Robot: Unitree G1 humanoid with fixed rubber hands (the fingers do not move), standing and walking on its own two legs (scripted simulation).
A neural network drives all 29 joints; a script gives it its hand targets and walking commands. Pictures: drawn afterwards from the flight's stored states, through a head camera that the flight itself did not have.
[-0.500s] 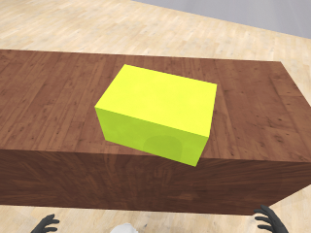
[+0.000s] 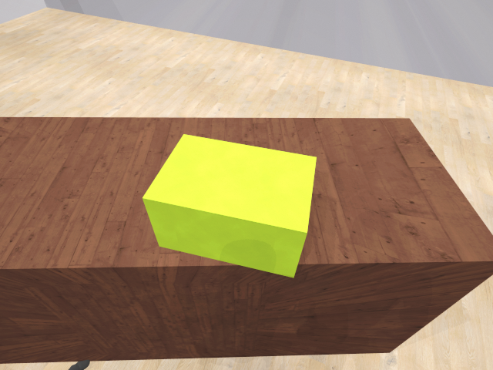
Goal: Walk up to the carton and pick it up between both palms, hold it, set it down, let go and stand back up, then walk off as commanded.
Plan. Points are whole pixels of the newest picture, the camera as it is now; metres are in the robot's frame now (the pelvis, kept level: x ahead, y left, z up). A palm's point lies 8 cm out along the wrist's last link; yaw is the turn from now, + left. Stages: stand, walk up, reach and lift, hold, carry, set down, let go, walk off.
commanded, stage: walk up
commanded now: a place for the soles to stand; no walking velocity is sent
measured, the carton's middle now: (236, 202) +0.45 +0.04 +0.00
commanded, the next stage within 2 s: reach and lift in 1.16 s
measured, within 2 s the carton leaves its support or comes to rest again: neither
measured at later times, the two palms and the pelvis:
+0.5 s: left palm out of the picture +0.12 +0.32 -0.10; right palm out of the picture +0.10 -0.29 -0.10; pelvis +0.01 +0.01 +0.01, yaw +0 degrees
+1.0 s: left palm out of the picture +0.12 +0.33 -0.10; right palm out of the picture +0.12 -0.28 -0.10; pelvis +0.02 +0.02 +0.01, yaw +0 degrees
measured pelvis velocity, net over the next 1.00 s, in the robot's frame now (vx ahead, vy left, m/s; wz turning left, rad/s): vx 0.02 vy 0.02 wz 0.00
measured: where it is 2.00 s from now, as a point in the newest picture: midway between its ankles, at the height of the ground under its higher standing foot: outside the picture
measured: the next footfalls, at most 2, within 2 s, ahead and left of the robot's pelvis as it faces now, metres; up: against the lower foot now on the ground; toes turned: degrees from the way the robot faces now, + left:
none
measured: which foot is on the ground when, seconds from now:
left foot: down 0.00-1.00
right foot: down 0.00-1.00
